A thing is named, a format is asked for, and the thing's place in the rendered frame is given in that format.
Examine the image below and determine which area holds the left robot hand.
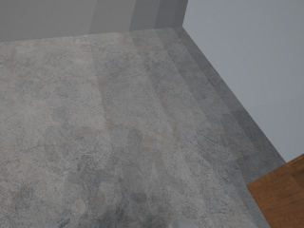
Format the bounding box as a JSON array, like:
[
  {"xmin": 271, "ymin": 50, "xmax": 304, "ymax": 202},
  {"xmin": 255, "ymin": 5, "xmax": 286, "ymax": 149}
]
[{"xmin": 45, "ymin": 216, "xmax": 70, "ymax": 228}]

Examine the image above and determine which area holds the right robot thigh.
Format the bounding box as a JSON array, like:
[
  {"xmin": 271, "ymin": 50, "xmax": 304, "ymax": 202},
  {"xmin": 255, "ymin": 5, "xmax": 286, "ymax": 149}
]
[{"xmin": 167, "ymin": 218, "xmax": 199, "ymax": 228}]

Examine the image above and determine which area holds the cupboard door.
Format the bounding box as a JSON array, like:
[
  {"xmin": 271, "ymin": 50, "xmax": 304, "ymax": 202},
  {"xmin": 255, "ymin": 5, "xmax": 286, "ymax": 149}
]
[{"xmin": 286, "ymin": 159, "xmax": 304, "ymax": 191}]

